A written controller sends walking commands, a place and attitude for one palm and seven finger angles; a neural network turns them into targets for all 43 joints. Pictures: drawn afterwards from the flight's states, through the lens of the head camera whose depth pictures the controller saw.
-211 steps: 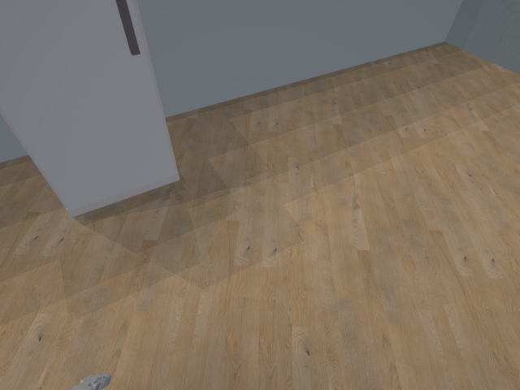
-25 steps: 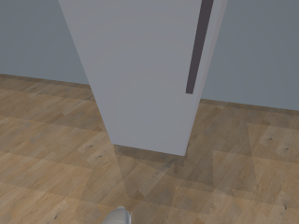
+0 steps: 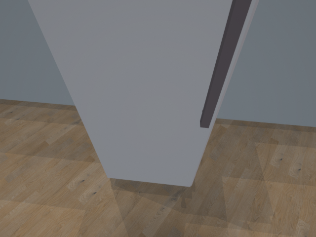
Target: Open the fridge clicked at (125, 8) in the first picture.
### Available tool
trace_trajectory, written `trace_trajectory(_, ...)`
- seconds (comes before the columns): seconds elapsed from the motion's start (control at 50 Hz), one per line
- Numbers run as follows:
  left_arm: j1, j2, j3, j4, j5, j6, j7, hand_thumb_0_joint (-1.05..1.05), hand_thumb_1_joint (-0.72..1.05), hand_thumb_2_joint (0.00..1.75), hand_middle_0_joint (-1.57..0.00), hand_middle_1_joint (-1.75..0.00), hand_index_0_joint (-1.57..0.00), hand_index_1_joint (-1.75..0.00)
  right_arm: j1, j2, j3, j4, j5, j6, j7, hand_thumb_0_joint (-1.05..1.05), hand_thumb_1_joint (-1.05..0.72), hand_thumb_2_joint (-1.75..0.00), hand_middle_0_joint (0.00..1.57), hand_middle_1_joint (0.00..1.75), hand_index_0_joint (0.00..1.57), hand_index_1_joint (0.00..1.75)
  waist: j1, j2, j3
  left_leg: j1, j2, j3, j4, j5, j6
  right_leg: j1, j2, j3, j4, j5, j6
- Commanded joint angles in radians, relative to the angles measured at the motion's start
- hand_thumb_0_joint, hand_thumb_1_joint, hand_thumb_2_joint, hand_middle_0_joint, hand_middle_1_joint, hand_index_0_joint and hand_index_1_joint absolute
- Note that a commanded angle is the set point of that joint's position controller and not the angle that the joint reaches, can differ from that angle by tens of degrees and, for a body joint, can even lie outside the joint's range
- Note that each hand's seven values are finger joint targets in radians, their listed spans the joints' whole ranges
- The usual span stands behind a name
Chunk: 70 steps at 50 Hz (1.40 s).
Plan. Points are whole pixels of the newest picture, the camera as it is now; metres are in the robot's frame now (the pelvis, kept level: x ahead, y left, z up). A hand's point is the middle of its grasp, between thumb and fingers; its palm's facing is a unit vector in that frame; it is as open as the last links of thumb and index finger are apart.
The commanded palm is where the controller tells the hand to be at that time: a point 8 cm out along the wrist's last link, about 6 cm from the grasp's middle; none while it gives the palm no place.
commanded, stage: come to a stop and stand still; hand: right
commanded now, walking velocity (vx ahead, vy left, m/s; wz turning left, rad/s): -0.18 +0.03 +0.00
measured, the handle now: (223, 53) +0.48 -0.13 +0.23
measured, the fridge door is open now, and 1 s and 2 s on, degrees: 0 0 0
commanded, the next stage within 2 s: look again from close up in 1.26 s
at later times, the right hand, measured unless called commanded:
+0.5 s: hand out of the picture -0.04 -0.15 -0.16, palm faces +0.02 +0.97 -0.25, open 7.4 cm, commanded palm none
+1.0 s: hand out of the picture -0.10 -0.14 -0.16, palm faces +0.03 +0.98 -0.18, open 7.4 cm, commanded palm none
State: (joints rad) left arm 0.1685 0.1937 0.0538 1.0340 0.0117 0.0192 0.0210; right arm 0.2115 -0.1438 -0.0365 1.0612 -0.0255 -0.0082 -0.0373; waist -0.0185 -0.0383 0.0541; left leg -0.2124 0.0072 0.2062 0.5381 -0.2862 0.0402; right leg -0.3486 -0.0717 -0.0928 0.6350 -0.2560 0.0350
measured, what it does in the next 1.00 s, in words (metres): walks backwards: left foot, then right foot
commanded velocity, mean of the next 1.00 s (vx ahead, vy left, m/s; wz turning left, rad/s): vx -0.02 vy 0.02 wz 0.00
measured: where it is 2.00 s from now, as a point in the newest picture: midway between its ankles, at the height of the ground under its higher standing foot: outside the picture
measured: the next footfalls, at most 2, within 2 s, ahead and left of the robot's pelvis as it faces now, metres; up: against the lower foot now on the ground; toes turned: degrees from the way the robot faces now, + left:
left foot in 0.40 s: -0.04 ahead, +0.15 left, +0.00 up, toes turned +5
right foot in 0.68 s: -0.05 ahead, -0.09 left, +0.00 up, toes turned -3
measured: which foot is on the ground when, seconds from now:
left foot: down 0.00-0.06, up 0.08-0.38, down 0.40-1.00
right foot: down 0.00-0.44, up 0.46-0.66, down 0.68-1.00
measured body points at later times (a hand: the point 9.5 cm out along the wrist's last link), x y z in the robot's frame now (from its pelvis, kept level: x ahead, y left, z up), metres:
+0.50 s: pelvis -0.06 +0.04 +0.01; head -0.06 +0.06 +0.46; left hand -0.02 +0.27 -0.16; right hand -0.04 -0.20 -0.14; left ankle -0.08 +0.15 -0.73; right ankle +0.02 -0.09 -0.70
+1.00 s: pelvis -0.10 +0.03 +0.01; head -0.10 +0.03 +0.46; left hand -0.11 +0.24 -0.15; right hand -0.11 -0.19 -0.15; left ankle -0.08 +0.15 -0.73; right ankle -0.09 -0.09 -0.73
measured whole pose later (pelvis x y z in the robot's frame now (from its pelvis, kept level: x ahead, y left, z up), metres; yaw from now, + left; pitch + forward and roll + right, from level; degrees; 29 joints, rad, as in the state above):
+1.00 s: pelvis -0.10 +0.03 +0.01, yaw +1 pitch -3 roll +0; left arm 0.27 0.13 0.01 1.15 0.01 0.02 0.02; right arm 0.27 -0.14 -0.01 1.15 -0.02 0.01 -0.02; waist -0.01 -0.01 0.04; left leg -0.18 0.02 0.07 0.41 -0.19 0.00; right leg -0.16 -0.03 -0.05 0.41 -0.21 0.01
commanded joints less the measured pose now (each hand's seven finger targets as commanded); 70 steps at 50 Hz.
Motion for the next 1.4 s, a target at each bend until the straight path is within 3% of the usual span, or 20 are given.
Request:
trace_trajectory(0.0,0.14,0.099,0.012,-0.029,0.01,-0.005,0.004,0.0,0.9,0.9,-0.2,-0.3,-0.2,-0.3,0.068,-0.124,-0.032,-0.066,0.012,0.017,-0.013,0.0,-0.9,-0.9,0.2,0.3,0.2,0.3,0.028,-0.066,-0.065,-0.111,0.145,-0.098,0.037,0.265,-0.019,0.227,-0.187,0.165,-0.171,0.69,-0.09)
trace_trajectory(0.04,0.095,0.136,0.014,-0.043,0.01,-0.006,0.014,0.0,0.9,0.9,-0.2,-0.3,-0.2,-0.3,0.078,-0.098,-0.021,-0.067,0.016,0.031,-0.017,0.0,-0.9,-0.9,0.2,0.3,0.2,0.3,0.023,-0.24,-0.078,-0.113,0.04,-0.113,0.306,-0.281,-0.064,0.186,-0.29,0.273,-0.303,0.825,-0.215)
trace_trajectory(0.06,0.066,0.133,0.01,-0.053,0.01,-0.008,0.022,0.0,0.9,0.9,-0.2,-0.3,-0.2,-0.3,0.074,-0.112,-0.024,-0.064,0.014,0.038,-0.017,0.0,-0.9,-0.9,0.2,0.3,0.2,0.3,0.02,-0.222,-0.077,-0.119,0.042,-0.176,0.424,-0.331,-0.058,0.156,-0.295,0.269,-0.307,0.775,-0.244)
trace_trajectory(0.16,0.006,0.133,0.021,-0.09,0.01,-0.007,0.024,0.0,0.9,0.9,-0.2,-0.3,-0.2,-0.3,0.093,-0.104,-0.033,-0.058,0.007,0.042,-0.005,0.0,-0.9,-0.9,0.2,0.3,0.2,0.3,0.016,-0.02,-0.151,-0.224,0.031,-0.217,0.534,-0.237,-0.074,0.26,-0.26,0.191,-0.258,0.632,-0.244)
trace_trajectory(0.28,0.027,0.134,0.035,-0.065,0.013,-0.001,0.009,0.0,0.9,0.9,-0.2,-0.3,-0.2,-0.3,0.083,-0.073,-0.018,-0.073,0.006,0.046,0.003,0.0,-0.9,-0.9,0.2,0.3,0.2,0.3,0.047,-0.118,-0.142,-0.104,0.039,-0.167,0.225,-0.235,-0.07,0.194,-0.235,0.224,-0.343,0.205,-0.21)
trace_trajectory(0.34,-0.008,0.13,0.04,-0.062,0.007,0.009,-0.002,0.0,0.9,0.9,-0.2,-0.3,-0.2,-0.3,0.213,-0.073,-0.017,-0.024,0.004,0.04,0.001,0.0,-0.9,-0.9,0.2,0.3,0.2,0.3,-0.009,-0.082,-0.109,0.092,0.02,-0.118,-0.081,-0.031,-0.054,0.041,-0.161,0.164,-0.34,-0.065,-0.128)
trace_trajectory(0.36,0.006,0.087,0.035,-0.06,-0.001,0.012,-0.007,0.0,0.9,0.9,-0.2,-0.3,-0.2,-0.3,0.224,-0.114,-0.018,-0.021,-0.005,0.03,-0.002,0.0,-0.9,-0.9,0.2,0.3,0.2,0.3,-0.009,0.041,-0.075,0.12,0.074,-0.203,-0.219,-0.007,-0.033,-0.025,-0.089,0.113,-0.245,-0.105,-0.079)
trace_trajectory(0.38,0.008,0.022,0.023,-0.075,-0.009,0.019,-0.01,0.0,0.9,0.9,-0.2,-0.3,-0.2,-0.3,0.186,-0.178,-0.023,-0.036,-0.013,0.023,-0.004,0.0,-0.9,-0.9,0.2,0.3,0.2,0.3,0.011,0.244,-0.026,0.018,0.252,-0.431,-0.333,-0.16,0.034,-0.079,0.002,0.034,-0.109,-0.157,-0.017)
trace_trajectory(0.4,-0.041,0.025,0.019,-0.095,-0.003,0.027,-0.017,0.0,0.9,0.9,-0.2,-0.3,-0.2,-0.3,0.1,-0.213,-0.025,-0.069,-0.008,0.027,-0.004,0.0,-0.9,-0.9,0.2,0.3,0.2,0.3,0.004,0.301,0.054,-0.177,0.347,-0.496,-0.424,-0.301,0.1,-0.045,0.022,0.034,0.015,-0.185,-0.008)
trace_trajectory(0.42,-0.037,0.046,0.028,-0.086,0.0,0.033,-0.023,0.0,0.9,0.9,-0.2,-0.3,-0.2,-0.3,0.033,-0.212,-0.024,-0.095,-0.007,0.025,-0.006,0.0,-0.9,-0.9,0.2,0.3,0.2,0.3,0.015,0.255,0.043,-0.28,0.347,-0.481,-0.447,-0.397,0.122,0.017,0.016,0.069,0.142,-0.194,-0.017)
trace_trajectory(0.44,-0.027,0.038,0.03,-0.071,0.002,0.04,-0.023,0.0,0.9,0.9,-0.2,-0.3,-0.2,-0.3,-0.014,-0.198,-0.026,-0.105,-0.007,0.022,-0.01,0.0,-0.9,-0.9,0.2,0.3,0.2,0.3,0.024,0.308,0.09,-0.305,0.296,-0.44,-0.432,-0.359,0.097,-0.019,0.017,0.097,0.205,-0.169,-0.027)
trace_trajectory(0.48,0.033,0.029,0.021,-0.026,0.004,0.034,-0.02,0.0,0.9,0.9,-0.2,-0.3,-0.2,-0.3,-0.026,-0.153,-0.014,-0.092,-0.002,0.015,-0.007,0.0,-0.9,-0.9,0.2,0.3,0.2,0.3,0.047,0.217,0.096,-0.253,0.233,-0.342,-0.374,-0.158,0.08,-0.011,0.016,0.082,0.253,-0.094,-0.03)
trace_trajectory(0.62,0.117,0.007,-0.014,0.028,0.0,-0.009,0.003,0.0,0.9,0.9,-0.2,-0.3,-0.2,-0.3,0.091,-0.144,-0.007,-0.017,0.013,-0.004,0.001,0.0,-0.9,-0.9,0.2,0.3,0.2,0.3,0.023,0.093,-0.025,-0.016,0.19,-0.289,-0.178,0.227,0.047,0.148,0.005,0.066,-0.2,0.047,-0.01)
trace_trajectory(0.68,0.122,0.072,-0.017,0.05,0.002,-0.029,0.016,0.0,0.9,0.9,-0.2,-0.3,-0.2,-0.3,0.109,-0.096,0.004,0.002,0.023,-0.002,0.005,0.0,-0.9,-0.9,0.2,0.3,0.2,0.3,-0.004,-0.02,-0.059,0.015,0.103,-0.237,-0.166,0.19,-0.028,0.185,-0.105,0.156,-0.249,0.262,-0.046)
trace_trajectory(0.74,0.128,0.058,-0.026,0.079,-0.002,-0.035,0.018,0.0,0.9,0.9,-0.2,-0.3,-0.2,-0.3,0.072,-0.119,0.003,0.03,0.025,0.002,0.006,0.0,-0.9,-0.9,0.2,0.3,0.2,0.3,0.004,-0.084,-0.082,0.102,0.101,-0.205,-0.141,0.224,-0.036,0.159,-0.083,0.135,-0.279,0.271,-0.041)
trace_trajectory(0.94,0.155,0.035,-0.027,0.087,0.003,-0.017,0.012,0.0,0.9,0.9,-0.2,-0.3,-0.2,-0.3,0.1,-0.095,0.013,0.058,0.012,0.01,0.007,0.0,-0.9,-0.9,0.2,0.3,0.2,0.3,0.014,0.059,0.092,-0.035,0.096,-0.246,-0.253,-0.058,-0.041,0.08,-0.035,0.129,-0.362,-0.108,-0.042)
trace_trajectory(1.24,0.186,0.017,-0.029,0.09,0.002,-0.03,0.01,0.0,0.9,0.9,-0.2,-0.3,-0.2,-0.3,0.146,-0.082,0.012,0.06,0.012,-0.003,0.004,0.0,-0.9,-0.9,0.2,0.3,0.2,0.3,0.016,0.031,0.039,-0.042,0.101,-0.251,-0.237,-0.019,-0.036,0.101,-0.031,0.12,-0.339,-0.053,-0.046)
trace_trajectory(1.26,0.128,0.144,-0.028,-0.036,0.011,-0.036,-0.005,0.0,0.9,0.9,-0.2,-0.3,-0.2,-0.3,0.116,-0.241,0.028,-0.029,-0.007,-0.025,0.006,0.0,-0.9,-0.9,0.2,0.3,0.2,0.3,0.049,0.061,0.139,-0.077,0.074,-0.208,-0.159,0.039,-0.014,0.066,0.01,0.123,-0.283,0.041,-0.037)
trace_trajectory(1.3,0.133,0.118,0.002,-0.05,0.016,-0.062,0.014,0.0,0.9,0.9,-0.2,-0.3,-0.2,-0.3,0.135,-0.175,-0.003,-0.03,-0.005,-0.026,0.0,0.0,-0.9,-0.9,0.2,0.3,0.2,0.3,0.029,-0.016,-0.111,-0.017,0.114,-0.25,-0.119,-0.046,0.0,0.068,-0.017,0.152,-0.208,-0.053,-0.063)
trace_trajectory(1.38,0.185,0.092,-0.002,-0.073,0.014,-0.045,0.015,0.0,0.9,0.9,-0.2,-0.3,-0.2,-0.3,0.127,-0.157,0.0,-0.077,-0.001,-0.01,0.004,0.0,-0.9,-0.9,0.2,0.3,0.2,0.3,0.039,0.072,-0.064,-0.063,0.109,-0.244,-0.133,-0.079,0.005,0.027,-0.008,0.14,-0.167,-0.056,-0.078)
